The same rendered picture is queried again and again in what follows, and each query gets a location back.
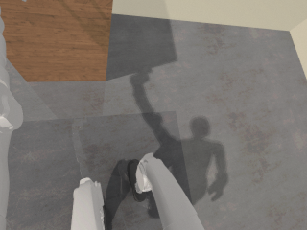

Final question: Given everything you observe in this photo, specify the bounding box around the right robot thigh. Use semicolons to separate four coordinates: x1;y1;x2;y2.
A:
137;157;204;230

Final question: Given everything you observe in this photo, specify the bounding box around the robot left upper arm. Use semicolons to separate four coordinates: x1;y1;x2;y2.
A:
0;82;23;230

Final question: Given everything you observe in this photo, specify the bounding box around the robot right shin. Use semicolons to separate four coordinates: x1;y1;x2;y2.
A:
134;152;161;193

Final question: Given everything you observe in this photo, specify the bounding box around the cabinet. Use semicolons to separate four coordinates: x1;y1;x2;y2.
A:
0;0;113;82

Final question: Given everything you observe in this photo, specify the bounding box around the left robot forearm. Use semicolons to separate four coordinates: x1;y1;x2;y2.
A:
0;7;10;90

